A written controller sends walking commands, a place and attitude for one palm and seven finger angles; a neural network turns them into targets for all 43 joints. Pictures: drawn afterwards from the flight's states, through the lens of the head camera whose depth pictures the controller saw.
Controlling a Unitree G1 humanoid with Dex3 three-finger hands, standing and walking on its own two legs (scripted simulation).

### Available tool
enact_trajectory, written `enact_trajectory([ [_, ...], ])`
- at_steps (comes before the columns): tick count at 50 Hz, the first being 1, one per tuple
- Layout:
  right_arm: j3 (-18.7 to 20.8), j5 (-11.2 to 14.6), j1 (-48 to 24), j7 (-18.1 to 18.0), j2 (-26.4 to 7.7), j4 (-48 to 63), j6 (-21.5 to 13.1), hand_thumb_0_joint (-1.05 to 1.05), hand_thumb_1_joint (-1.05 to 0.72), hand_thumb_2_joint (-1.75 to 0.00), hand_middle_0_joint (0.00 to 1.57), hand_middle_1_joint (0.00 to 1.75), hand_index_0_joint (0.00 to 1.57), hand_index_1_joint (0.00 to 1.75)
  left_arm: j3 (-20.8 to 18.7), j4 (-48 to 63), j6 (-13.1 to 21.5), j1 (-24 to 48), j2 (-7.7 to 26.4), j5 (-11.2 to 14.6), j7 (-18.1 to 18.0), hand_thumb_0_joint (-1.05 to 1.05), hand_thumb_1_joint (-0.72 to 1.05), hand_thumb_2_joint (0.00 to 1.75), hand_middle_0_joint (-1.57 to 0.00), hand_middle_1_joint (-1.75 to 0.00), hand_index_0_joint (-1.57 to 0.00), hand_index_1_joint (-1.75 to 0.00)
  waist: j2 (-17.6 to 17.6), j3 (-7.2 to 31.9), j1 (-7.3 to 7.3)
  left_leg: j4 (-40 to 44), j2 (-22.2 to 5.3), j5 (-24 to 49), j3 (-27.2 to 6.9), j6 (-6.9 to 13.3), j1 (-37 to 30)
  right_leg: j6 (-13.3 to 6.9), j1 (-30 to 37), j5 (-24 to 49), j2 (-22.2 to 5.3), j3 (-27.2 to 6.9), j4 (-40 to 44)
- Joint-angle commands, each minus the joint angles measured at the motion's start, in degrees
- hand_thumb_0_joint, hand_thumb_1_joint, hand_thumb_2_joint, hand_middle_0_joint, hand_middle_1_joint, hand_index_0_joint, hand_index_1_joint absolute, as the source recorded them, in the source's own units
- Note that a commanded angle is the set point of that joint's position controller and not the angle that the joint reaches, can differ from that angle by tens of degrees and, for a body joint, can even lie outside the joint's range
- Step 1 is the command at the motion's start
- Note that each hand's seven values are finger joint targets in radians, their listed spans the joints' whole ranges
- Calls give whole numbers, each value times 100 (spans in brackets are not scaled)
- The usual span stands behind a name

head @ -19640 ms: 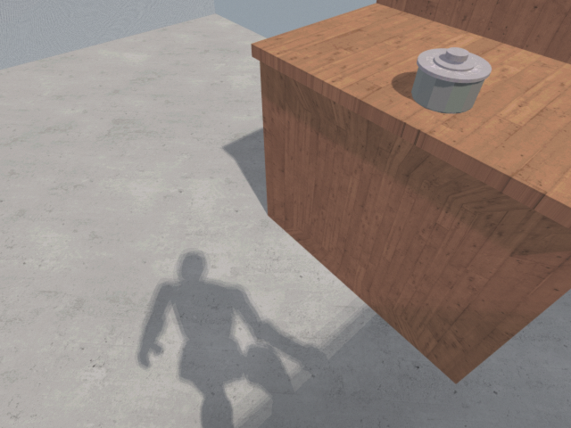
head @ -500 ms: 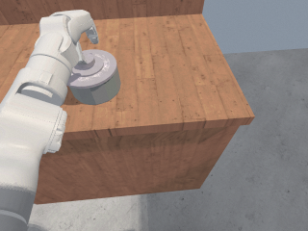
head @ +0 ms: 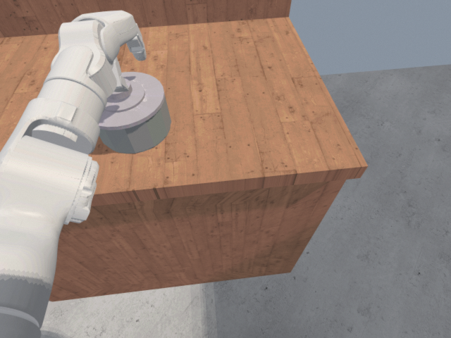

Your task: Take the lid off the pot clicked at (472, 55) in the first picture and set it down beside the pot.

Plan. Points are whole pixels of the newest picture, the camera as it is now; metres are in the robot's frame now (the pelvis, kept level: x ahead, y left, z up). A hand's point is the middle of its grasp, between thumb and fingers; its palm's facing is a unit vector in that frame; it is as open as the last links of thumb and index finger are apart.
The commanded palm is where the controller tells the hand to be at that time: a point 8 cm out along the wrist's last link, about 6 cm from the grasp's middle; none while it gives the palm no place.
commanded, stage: move the open hand above the knob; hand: left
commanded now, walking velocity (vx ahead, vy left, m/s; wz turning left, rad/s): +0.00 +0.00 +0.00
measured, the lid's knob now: (118, 88) +0.54 +0.16 +0.16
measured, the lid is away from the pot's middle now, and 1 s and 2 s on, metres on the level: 0.01 0.01 0.01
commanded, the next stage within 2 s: lower the open fingers around the knob in 0.38 s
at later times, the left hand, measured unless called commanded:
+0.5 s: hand (106, 73) +0.50 +0.15 +0.21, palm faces -0.29 -0.05 -0.96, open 10.3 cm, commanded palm +0.50 +0.15 +0.27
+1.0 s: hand (117, 82) +0.52 +0.15 +0.18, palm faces -0.38 -0.10 -0.92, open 10.3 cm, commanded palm +0.51 +0.16 +0.23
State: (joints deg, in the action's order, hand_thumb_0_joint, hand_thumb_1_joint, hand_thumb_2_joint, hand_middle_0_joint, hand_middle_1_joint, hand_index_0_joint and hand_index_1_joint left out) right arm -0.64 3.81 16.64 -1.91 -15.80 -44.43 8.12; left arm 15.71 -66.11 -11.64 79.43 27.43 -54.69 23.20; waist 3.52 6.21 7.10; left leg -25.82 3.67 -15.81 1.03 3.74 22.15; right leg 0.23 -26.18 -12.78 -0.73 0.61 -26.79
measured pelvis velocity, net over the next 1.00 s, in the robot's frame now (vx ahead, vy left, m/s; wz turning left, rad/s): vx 0.00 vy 0.00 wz -0.01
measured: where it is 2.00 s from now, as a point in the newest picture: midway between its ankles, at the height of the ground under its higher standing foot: outside the picture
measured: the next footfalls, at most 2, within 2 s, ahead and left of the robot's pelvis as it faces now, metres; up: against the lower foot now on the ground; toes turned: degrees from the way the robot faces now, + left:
none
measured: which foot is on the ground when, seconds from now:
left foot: down 0.00-1.00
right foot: down 0.00-1.00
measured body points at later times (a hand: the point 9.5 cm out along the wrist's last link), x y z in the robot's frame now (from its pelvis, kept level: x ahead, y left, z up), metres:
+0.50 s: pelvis -0.01 +0.00 +0.00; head +0.04 -0.02 +0.45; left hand +0.51 +0.15 +0.27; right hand +0.06 -0.27 -0.14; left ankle -0.05 +0.08 -0.74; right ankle -0.01 -0.12 -0.74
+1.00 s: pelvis +0.00 +0.00 +0.00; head +0.07 -0.01 +0.44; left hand +0.53 +0.15 +0.23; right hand +0.00 -0.27 -0.14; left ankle -0.05 +0.08 -0.74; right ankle -0.01 -0.12 -0.74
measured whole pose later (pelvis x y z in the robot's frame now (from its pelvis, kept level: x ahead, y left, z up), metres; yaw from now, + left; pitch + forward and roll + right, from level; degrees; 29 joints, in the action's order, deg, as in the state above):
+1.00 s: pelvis +0.00 +0.00 +0.00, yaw -1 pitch +14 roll +0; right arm -0.6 3.9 18.0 -2.3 -16.5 -45.6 7.3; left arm 15.0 -74.1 -14.9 81.7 28.0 -54.5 24.7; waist 2.8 6.6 9.1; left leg -27.9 3.5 -17.0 1.4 3.9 24.6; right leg 0.4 -28.5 -13.4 -0.5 0.2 -28.2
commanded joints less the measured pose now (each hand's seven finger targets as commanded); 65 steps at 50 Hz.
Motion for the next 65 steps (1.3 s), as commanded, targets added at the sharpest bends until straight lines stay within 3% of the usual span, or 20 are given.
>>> enact_trajectory([
  [1,165,-50,77,-54,-814,524,-122,0,-90,-90,20,30,20,30,-719,762,-28,2919,1761,-150,-274,0,-21,119,-74,-19,-74,-19,-565,2588,-102,-105,-165,3178,-254,-82,-1087,-205,1479,2186,177,-13,-29],
  [3,169,7,-5,-39,-836,537,-76,0,-90,-90,20,30,20,30,-82,805,-129,2961,959,9,-235,0,-21,119,-74,-19,-74,-19,-386,2135,17,-10,-162,2895,-211,-73,-956,-230,1279,2066,144,53,67],
  [11,176,-12,-19,-106,-798,577,-148,0,-90,-90,20,30,20,30,-442,1221,1,3442,1579,-82,-215,0,-21,119,-74,-19,-74,-19,-500,2637,31,-39,-117,2583,-227,6,-1156,-199,1488,2040,146,-67,47],
  [13,178,14,-78,-99,-804,592,-136,0,-90,-90,20,30,20,30,-162,1324,13,3429,1201,8,-230,0,-21,119,-74,-19,-74,-19,-218,2490,60,-32,-129,2749,-254,-49,-1245,-237,1318,2010,130,-3,76],
  [17,161,-5,-52,-92,-800,518,-114,0,-90,-90,20,30,20,30,-310,811,-93,3088,1329,-100,-229,0,-21,119,-74,-19,-74,-19,-520,2210,34,-15,-138,2496,-242,-40,-1065,-215,1235,1839,155,-14,86],
  [20,151,23,-143,-86,-817,515,-61,0,-90,-90,20,30,20,30,21,802,-139,3274,972,-55,-149,0,-21,119,-74,-19,-74,-19,-441,2024,150,8,-140,2347,-220,-45,-1021,-213,1058,1788,143,13,104],
  [24,167,14,-123,-83,-785,547,-93,0,-90,-90,20,30,20,30,-118,1059,-38,3378,1123,-35,-154,0,-21,119,-74,-19,-74,-19,-363,2400,100,-81,-116,2638,-295,-38,-1251,-217,1181,1897,164,-28,52],
  [28,139,50,-86,-90,-915,374,-89,0,-90,-90,20,30,20,30,17,400,-522,3666,1016,134,-11,0,-21,119,-74,-19,-74,-19,-361,1972,197,80,-30,2042,-285,-47,-932,-257,1081,1745,154,67,124],
  [29,148,19,-13,-81,-878,349,-149,0,-90,-90,20,30,20,30,-87,621,-482,3971,1165,25,-21,0,-21,119,-74,-19,-74,-19,-292,2366,198,38,-46,2222,-330,-74,-1159,-234,1108,1789,162,28,64],
  [33,227,-4,142,-54,-911,272,-255,0,-90,-90,20,30,20,30,352,441,-394,3765,458,84,64,0,-21,119,-74,-19,-74,-19,-107,2426,319,-197,-110,3059,-481,-183,-1690,-233,575,1796,228,127,64],
  [37,200,-46,228,-93,-950,242,-233,0,-90,-90,20,30,20,30,-171,100,-416,3642,1176,-45,89,0,-21,119,-74,-19,-74,-19,-708,2429,258,-121,-19,2357,-322,-45,-969,-198,1102,1972,217,52,-19],
  [40,214,-32,278,-93,-960,221,-223,0,-90,-90,20,30,20,30,27,2,-411,3662,978,-66,61,0,-21,119,-74,-19,-74,-19,-468,2323,281,-168,-43,2514,-321,-78,-972,-198,907,1970,223,65,-34],
  [44,243,-67,374,-97,-961,255,-237,0,-90,-90,20,30,20,30,-397,205,-326,3620,1483,-169,-30,0,-21,119,-74,-19,-74,-19,-281,2772,174,-312,-79,3132,-373,-148,-1189,-203,1031,2204,233,37,-159],
  [48,233,-13,336,-61,-981,373,-205,0,-90,-90,20,30,20,30,-118,-24,-315,2675,1055,11,41,0,-21,119,-74,-19,-74,-19,-366,2505,84,-354,-114,3399,-285,-138,-980,-186,1098,2397,215,109,-200],
  [51,251,-5,354,-27,-978,365,-165,0,-90,-90,20,30,20,30,-100,12,-293,2798,1046,-25,78,0,-21,119,-74,-19,-74,-19,-539,2285,155,-373,-140,3129,-320,-78,-1003,-155,809,2102,246,101,-160],
  [53,307,-1,360,-20,-1003,345,-117,0,-90,-90,20,30,20,30,255,391,-277,3151,556,203,128,0,-21,119,-74,-19,-74,-19,-353,2260,271,-383,-150,3329,-374,-91,-1268,-185,568,2074,244,155,-127],
  [56,261,-37,437,-19,-980,314,-141,0,-90,-90,20,30,20,30,-251,20,-309,2720,1149,67,120,0,-21,119,-74,-19,-74,-19,-413,2369,140,-424,-106,3214,-328,-76,-1109,-167,768,2144,264,96,-201],
  [60,262,5,335,21,-958,319,-71,0,-90,-90,20,30,20,30,232,155,-280,2763,578,82,132,0,-21,119,-74,-19,-74,-19,-370,2095,233,-426,-172,3138,-362,-124,-1140,-174,426,1894,250,165,-187],
  [64,240,-1,350,-1,-959,255,-25,0,-90,-90,20,30,20,30,-27,-10,-357,2947,884,15,26,0,-21,119,-74,-19,-74,-19,-311,2081,247,-403,-157,2842,-407,-149,-1124,-211,335,1653,269,152,-203],
  [65,231,0,321,-5,-946,280,-28,0,-90,-90,20,30,20,30,252,54,-364,3161,580,29,47,0,-21,119,-74,-19,-74,-19,-218,2055,323,-373,-147,2730,-401,-153,-1127,-216,245,1595,261,160,-184],
])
